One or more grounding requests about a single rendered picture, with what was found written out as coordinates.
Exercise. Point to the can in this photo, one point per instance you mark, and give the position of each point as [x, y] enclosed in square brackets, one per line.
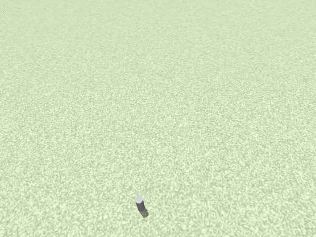
[140, 203]

